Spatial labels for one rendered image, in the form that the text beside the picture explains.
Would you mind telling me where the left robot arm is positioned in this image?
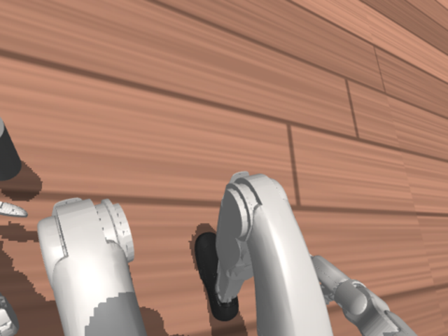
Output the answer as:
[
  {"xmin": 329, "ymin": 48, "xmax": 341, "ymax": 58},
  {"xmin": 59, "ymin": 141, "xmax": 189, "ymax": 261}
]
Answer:
[{"xmin": 0, "ymin": 292, "xmax": 19, "ymax": 336}]

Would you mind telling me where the right robot hand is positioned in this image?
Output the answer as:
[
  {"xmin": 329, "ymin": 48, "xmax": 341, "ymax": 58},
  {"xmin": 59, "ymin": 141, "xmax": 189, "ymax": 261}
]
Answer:
[{"xmin": 310, "ymin": 254, "xmax": 350, "ymax": 305}]

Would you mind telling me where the left robot hand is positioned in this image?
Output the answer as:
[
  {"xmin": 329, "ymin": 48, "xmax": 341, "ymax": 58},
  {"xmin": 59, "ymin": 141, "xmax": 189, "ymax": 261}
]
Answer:
[{"xmin": 0, "ymin": 202, "xmax": 28, "ymax": 218}]

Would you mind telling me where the bottle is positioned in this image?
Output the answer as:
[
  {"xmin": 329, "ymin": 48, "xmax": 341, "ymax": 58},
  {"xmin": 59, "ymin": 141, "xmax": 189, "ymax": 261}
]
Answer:
[{"xmin": 0, "ymin": 117, "xmax": 22, "ymax": 181}]

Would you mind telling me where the right robot arm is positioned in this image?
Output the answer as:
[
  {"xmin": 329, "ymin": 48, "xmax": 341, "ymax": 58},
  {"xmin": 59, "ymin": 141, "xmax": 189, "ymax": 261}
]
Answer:
[{"xmin": 334, "ymin": 279, "xmax": 418, "ymax": 336}]

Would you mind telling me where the right robot foot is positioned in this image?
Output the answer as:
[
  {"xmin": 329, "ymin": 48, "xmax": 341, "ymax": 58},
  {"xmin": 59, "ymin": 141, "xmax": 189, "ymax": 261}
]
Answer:
[{"xmin": 195, "ymin": 232, "xmax": 239, "ymax": 321}]

